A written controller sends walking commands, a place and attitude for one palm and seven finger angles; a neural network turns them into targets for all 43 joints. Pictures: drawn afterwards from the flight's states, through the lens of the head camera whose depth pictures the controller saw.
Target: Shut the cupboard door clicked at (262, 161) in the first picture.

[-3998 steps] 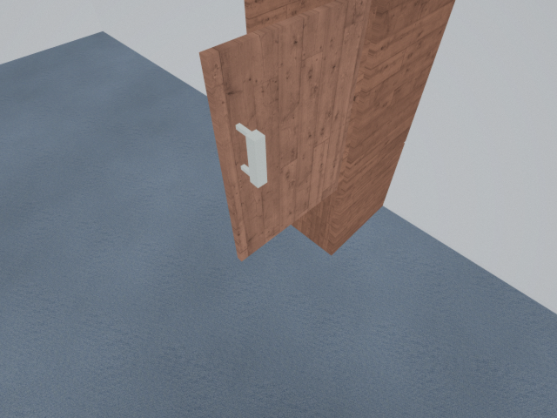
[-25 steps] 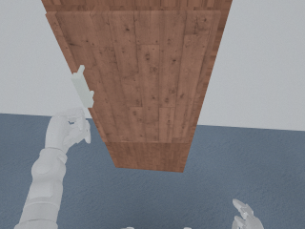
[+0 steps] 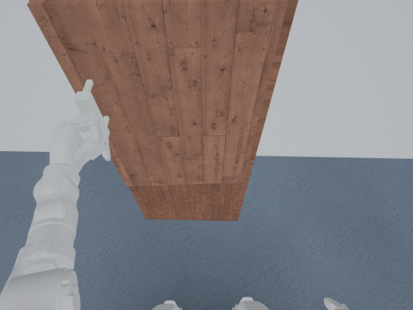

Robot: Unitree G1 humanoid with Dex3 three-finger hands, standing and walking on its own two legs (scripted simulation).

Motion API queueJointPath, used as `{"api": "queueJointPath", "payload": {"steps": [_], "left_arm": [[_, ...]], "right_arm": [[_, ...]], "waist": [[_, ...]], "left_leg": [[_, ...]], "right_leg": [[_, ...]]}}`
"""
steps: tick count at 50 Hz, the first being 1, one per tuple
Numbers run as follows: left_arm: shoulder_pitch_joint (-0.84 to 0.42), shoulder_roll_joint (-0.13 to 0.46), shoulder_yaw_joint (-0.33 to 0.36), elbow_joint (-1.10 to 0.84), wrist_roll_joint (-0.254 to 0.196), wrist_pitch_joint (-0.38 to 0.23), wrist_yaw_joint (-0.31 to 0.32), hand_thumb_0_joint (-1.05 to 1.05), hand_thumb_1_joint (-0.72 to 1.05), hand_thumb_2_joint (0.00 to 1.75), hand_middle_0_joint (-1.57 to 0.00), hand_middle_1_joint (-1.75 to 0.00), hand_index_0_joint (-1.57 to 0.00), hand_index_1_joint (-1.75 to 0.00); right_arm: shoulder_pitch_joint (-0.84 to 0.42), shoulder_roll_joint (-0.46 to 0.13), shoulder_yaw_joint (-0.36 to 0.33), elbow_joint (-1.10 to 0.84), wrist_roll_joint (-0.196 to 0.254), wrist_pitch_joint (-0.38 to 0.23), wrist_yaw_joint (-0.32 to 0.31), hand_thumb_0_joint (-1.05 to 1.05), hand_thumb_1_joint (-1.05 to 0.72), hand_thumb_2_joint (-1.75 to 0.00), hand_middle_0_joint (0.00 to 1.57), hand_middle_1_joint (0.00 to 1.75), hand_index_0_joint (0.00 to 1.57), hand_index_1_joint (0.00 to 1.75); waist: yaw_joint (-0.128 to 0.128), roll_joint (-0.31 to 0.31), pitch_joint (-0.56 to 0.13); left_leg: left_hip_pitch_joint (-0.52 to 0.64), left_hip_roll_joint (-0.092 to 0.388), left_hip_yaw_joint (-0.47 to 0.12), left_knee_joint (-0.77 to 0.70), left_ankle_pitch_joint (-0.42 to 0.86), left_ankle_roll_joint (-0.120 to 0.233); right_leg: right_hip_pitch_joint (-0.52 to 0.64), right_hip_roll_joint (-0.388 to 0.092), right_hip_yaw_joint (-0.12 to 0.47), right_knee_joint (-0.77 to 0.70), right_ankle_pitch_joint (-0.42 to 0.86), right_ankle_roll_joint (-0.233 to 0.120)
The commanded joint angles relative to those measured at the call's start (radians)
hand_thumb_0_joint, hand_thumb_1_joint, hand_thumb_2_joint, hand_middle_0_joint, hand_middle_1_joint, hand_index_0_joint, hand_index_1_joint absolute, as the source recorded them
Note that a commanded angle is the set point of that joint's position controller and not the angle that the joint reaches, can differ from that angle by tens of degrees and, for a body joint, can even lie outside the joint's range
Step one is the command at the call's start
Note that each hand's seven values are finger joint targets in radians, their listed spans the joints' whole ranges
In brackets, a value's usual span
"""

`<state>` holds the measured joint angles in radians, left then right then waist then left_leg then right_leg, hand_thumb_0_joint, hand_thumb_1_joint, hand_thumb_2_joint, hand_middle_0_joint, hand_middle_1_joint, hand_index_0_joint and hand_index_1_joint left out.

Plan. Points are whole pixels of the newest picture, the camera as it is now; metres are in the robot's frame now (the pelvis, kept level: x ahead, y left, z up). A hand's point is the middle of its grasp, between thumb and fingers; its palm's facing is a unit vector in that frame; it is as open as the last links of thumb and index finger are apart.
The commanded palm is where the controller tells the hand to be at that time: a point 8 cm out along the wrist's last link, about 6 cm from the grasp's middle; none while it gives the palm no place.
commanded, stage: bring the fist close to the handle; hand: left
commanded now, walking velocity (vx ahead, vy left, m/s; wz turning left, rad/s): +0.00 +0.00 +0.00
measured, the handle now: (96, 110) +0.50 +0.25 +0.09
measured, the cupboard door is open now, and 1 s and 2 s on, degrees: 3 0 0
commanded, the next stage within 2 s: push the door shut along its arc in 0.20 s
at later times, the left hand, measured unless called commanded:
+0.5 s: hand (101, 142) +0.41 +0.21 +0.09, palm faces -0.01 -1.00 -0.03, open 3.1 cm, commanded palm +0.40 +0.26 +0.09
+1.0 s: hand (106, 126) +0.44 +0.21 +0.10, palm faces -0.13 -0.99 -0.04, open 3.2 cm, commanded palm +0.46 +0.24 +0.09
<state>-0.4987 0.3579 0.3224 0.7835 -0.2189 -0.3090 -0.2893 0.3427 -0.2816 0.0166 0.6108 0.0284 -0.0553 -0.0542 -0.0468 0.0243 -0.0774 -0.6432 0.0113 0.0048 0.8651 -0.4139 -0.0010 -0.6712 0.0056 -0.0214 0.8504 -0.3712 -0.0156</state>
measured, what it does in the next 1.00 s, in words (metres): stands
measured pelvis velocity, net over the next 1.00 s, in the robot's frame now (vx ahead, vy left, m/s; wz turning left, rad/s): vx -0.02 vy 0.00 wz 0.03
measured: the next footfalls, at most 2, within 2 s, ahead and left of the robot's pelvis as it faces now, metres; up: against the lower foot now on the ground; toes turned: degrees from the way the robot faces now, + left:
none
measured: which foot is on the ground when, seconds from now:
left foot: down 0.00-1.00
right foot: down 0.00-1.00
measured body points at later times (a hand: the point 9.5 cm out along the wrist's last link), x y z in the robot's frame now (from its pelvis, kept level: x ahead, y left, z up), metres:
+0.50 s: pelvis +0.00 +0.01 +0.00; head +0.06 +0.01 +0.45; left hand +0.40 +0.26 +0.10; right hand +0.11 -0.25 -0.11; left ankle +0.01 +0.12 -0.70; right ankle +0.03 -0.11 -0.70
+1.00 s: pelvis -0.02 +0.00 -0.02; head +0.07 +0.01 +0.42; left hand +0.45 +0.26 +0.10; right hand +0.03 -0.27 -0.13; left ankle +0.01 +0.12 -0.70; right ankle +0.03 -0.11 -0.70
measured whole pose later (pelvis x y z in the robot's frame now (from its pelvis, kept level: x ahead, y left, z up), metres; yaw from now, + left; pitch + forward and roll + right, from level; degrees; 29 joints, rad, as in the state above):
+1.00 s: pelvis -0.02 +0.00 -0.02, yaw +2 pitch +15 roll -2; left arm -0.86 0.50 0.29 1.14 -0.19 -0.34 -0.45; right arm 0.38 -0.30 0.04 0.67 0.03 -0.04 -0.06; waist -0.10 0.02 -0.08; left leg -0.82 0.00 -0.04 0.98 -0.42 0.00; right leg -0.81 0.00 -0.06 0.92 -0.38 -0.01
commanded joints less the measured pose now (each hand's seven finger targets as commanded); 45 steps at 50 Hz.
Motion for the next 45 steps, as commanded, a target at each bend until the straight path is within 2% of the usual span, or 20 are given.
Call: {"api": "queueJointPath", "payload": {"steps": [1,2,4,5,8,9,11,16,18,19,21,23,26,31,33,34,37,38,43,45], "left_arm": [[-0.364,0.232,0.060,-0.217,-0.018,-0.068,0.016,0.00,0.90,0.90,-1.30,-1.50,-1.30,-1.50],[-0.347,0.259,0.085,-0.233,-0.017,-0.076,0.025,0.00,0.90,0.90,-1.30,-1.50,-1.30,-1.50],[-0.342,0.223,0.060,-0.270,-0.016,-0.087,0.028,0.00,0.90,0.90,-1.30,-1.50,-1.30,-1.50],[-0.325,0.240,0.074,-0.257,-0.014,-0.087,0.032,0.00,0.90,0.90,-1.30,-1.50,-1.30,-1.50],[-0.342,0.214,0.047,-0.248,-0.013,-0.084,0.029,0.00,0.90,0.90,-1.30,-1.50,-1.30,-1.50],[-0.330,0.224,0.055,-0.233,-0.010,-0.080,0.029,0.00,0.90,0.90,-1.30,-1.50,-1.30,-1.50],[-0.338,0.190,0.026,-0.256,-0.012,-0.073,0.028,0.00,0.90,0.90,-1.30,-1.50,-1.30,-1.50],[-0.283,0.201,0.048,-0.253,-0.019,-0.069,0.025,0.00,0.90,0.90,-1.30,-1.50,-1.30,-1.50],[-0.361,0.216,0.034,-0.243,-0.009,-0.071,0.016,0.00,0.90,0.90,-1.30,-1.50,-1.30,-1.50],[-0.412,0.195,0.001,-0.239,-0.005,-0.073,0.008,0.00,0.90,0.90,-1.30,-1.50,-1.30,-1.50],[-0.457,0.191,-0.009,-0.218,-0.005,-0.076,-0.006,0.00,0.90,0.90,-1.30,-1.50,-1.30,-1.50],[-0.514,0.226,0.009,-0.175,-0.006,-0.077,-0.016,0.00,0.90,0.90,-1.30,-1.50,-1.30,-1.50],[-0.576,0.209,-0.021,-0.100,0.001,-0.074,-0.032,0.00,0.90,0.90,-1.30,-1.50,-1.30,-1.50],[-0.611,0.238,0.000,0.002,0.009,-0.072,-0.052,0.00,0.90,0.90,-1.30,-1.50,-1.30,-1.50],[-0.662,0.233,-0.019,0.006,0.011,-0.083,-0.066,0.00,0.90,0.90,-1.30,-1.50,-1.30,-1.50],[-0.671,0.261,0.000,0.037,0.014,-0.081,-0.071,0.00,0.90,0.90,-1.30,-1.50,-1.30,-1.50],[-0.752,0.251,-0.030,0.036,0.017,-0.090,-0.094,0.00,0.90,0.90,-1.30,-1.50,-1.30,-1.50],[-0.767,0.274,-0.014,0.046,0.017,-0.089,-0.099,0.00,0.90,0.90,-1.30,-1.50,-1.30,-1.50],[-0.872,0.315,-0.021,0.097,0.023,-0.083,-0.133,0.00,0.90,0.90,-1.30,-1.50,-1.30,-1.50],[-0.911,0.296,-0.045,0.116,0.024,-0.077,-0.142,0.00,0.90,0.90,-1.30,-1.50,-1.30,-1.50]], "right_arm": [[0.021,-0.130,-0.055,-0.121,0.001,-0.033,-0.013,0.00,-0.90,-0.90,0.20,0.30,0.20,0.30],[0.024,-0.132,-0.058,-0.125,0.000,-0.031,-0.015,0.00,-0.90,-0.90,0.20,0.30,0.20,0.30],[0.019,-0.124,-0.058,-0.125,-0.001,-0.032,-0.012,0.00,-0.90,-0.90,0.20,0.30,0.20,0.30],[0.020,-0.125,-0.058,-0.123,0.000,-0.029,-0.012,0.00,-0.90,-0.90,0.20,0.30,0.20,0.30],[0.018,-0.126,-0.056,-0.119,0.000,-0.028,-0.012,0.00,-0.90,-0.90,0.20,0.30,0.20,0.30],[0.020,-0.126,-0.055,-0.118,0.002,-0.026,-0.013,0.00,-0.90,-0.90,0.20,0.30,0.20,0.30],[0.015,-0.123,-0.054,-0.125,0.001,-0.027,-0.010,0.00,-0.90,-0.90,0.20,0.30,0.20,0.30],[0.014,-0.125,-0.055,-0.133,0.001,-0.024,-0.008,0.00,-0.90,-0.90,0.20,0.30,0.20,0.30],[0.014,-0.126,-0.051,-0.123,0.002,-0.022,-0.012,0.00,-0.90,-0.90,0.20,0.30,0.20,0.30],[0.012,-0.125,-0.049,-0.118,0.003,-0.022,-0.012,0.00,-0.90,-0.90,0.20,0.30,0.20,0.30],[0.015,-0.128,-0.051,-0.114,0.003,-0.024,-0.016,0.00,-0.90,-0.90,0.20,0.30,0.20,0.30],[0.019,-0.132,-0.047,-0.100,0.003,-0.023,-0.021,0.00,-0.90,-0.90,0.20,0.30,0.20,0.30],[0.026,-0.134,-0.044,-0.092,0.002,-0.022,-0.019,0.00,-0.90,-0.90,0.20,0.30,0.20,0.30],[0.050,-0.144,-0.046,-0.088,-0.002,-0.015,-0.013,0.00,-0.90,-0.90,0.20,0.30,0.20,0.30],[0.056,-0.146,-0.046,-0.088,-0.003,-0.013,-0.012,0.00,-0.90,-0.90,0.20,0.30,0.20,0.30],[0.066,-0.151,-0.048,-0.081,-0.003,-0.009,-0.014,0.00,-0.90,-0.90,0.20,0.30,0.20,0.30],[0.081,-0.154,-0.048,-0.074,-0.004,-0.009,-0.012,0.00,-0.90,-0.90,0.20,0.30,0.20,0.30],[0.087,-0.159,-0.050,-0.064,-0.005,-0.006,-0.012,0.00,-0.90,-0.90,0.20,0.30,0.20,0.30],[0.106,-0.168,-0.046,-0.044,-0.003,-0.004,-0.017,0.00,-0.90,-0.90,0.20,0.30,0.20,0.30],[0.114,-0.170,-0.047,-0.033,-0.002,-0.008,-0.018,0.00,-0.90,-0.90,0.20,0.30,0.20,0.30]], "waist": [[0.003,-0.006,-0.343],[0.012,-0.013,-0.356],[0.009,0.020,-0.384],[0.010,0.020,-0.364],[-0.006,0.006,-0.337],[0.002,0.014,-0.324],[-0.001,0.034,-0.339],[0.008,-0.004,-0.341],[-0.015,0.018,-0.310],[-0.029,0.031,-0.295],[-0.034,0.025,-0.313],[-0.042,0.029,-0.319],[-0.049,0.037,-0.315],[-0.048,0.016,-0.359],[-0.065,0.014,-0.375],[-0.070,-0.008,-0.364],[-0.091,0.050,-0.383],[-0.092,0.035,-0.402],[-0.126,0.041,-0.382],[-0.145,0.058,-0.367]], "left_leg": [[0.091,-0.019,-0.010,-0.122,0.215,0.023],[0.090,-0.019,-0.014,-0.121,0.233,0.024],[0.120,-0.018,-0.006,-0.120,0.251,0.024],[0.114,-0.016,-0.008,-0.122,0.242,0.022],[0.107,-0.015,-0.009,-0.126,0.228,0.024],[0.106,-0.013,-0.014,-0.132,0.218,0.020],[0.130,-0.014,-0.015,-0.134,0.232,0.019],[0.134,-0.012,-0.017,-0.132,0.266,0.018],[0.128,-0.011,-0.018,-0.126,0.248,0.018],[0.133,-0.010,-0.024,-0.129,0.231,0.017],[0.156,-0.010,-0.031,-0.123,0.230,0.017],[0.153,-0.009,-0.036,-0.113,0.231,0.017],[0.149,-0.009,-0.048,-0.110,0.208,0.012],[0.127,-0.010,-0.046,-0.086,0.237,0.013],[0.119,-0.012,-0.044,-0.074,0.239,0.019],[0.098,-0.009,-0.043,-0.068,0.234,0.020],[0.113,-0.012,-0.049,-0.053,0.236,0.023],[0.113,-0.009,-0.051,-0.051,0.234,0.021],[0.060,-0.007,-0.058,-0.038,0.171,0.028],[0.068,-0.005,-0.064,-0.035,0.141,0.030]], "right_leg": [[0.245,0.006,0.023,-0.106,0.258,-0.003],[0.263,0.009,0.021,-0.103,0.266,-0.006],[0.265,0.009,0.022,-0.100,0.295,-0.003],[0.252,0.011,0.019,-0.101,0.283,-0.005],[0.236,0.012,0.016,-0.106,0.270,-0.002],[0.229,0.014,0.013,-0.108,0.256,-0.006],[0.223,0.014,0.007,-0.106,0.265,-0.006],[0.241,0.016,0.002,-0.101,0.301,-0.008],[0.210,0.014,0.006,-0.103,0.284,-0.006],[0.187,0.014,0.003,-0.104,0.263,-0.007],[0.172,0.015,0.002,-0.103,0.254,-0.010],[0.161,0.013,0.004,-0.097,0.252,-0.011],[0.123,0.012,-0.004,-0.089,0.218,-0.013],[0.121,0.011,0.000,-0.069,0.245,-0.012],[0.119,0.011,0.006,-0.065,0.254,-0.010],[0.119,0.011,0.008,-0.064,0.257,-0.009],[0.083,0.013,0.008,-0.056,0.245,-0.013],[0.085,0.013,0.009,-0.056,0.244,-0.010],[0.045,0.014,0.016,-0.057,0.186,-0.006],[-0.002,0.015,0.013,-0.065,0.145,-0.006]]}}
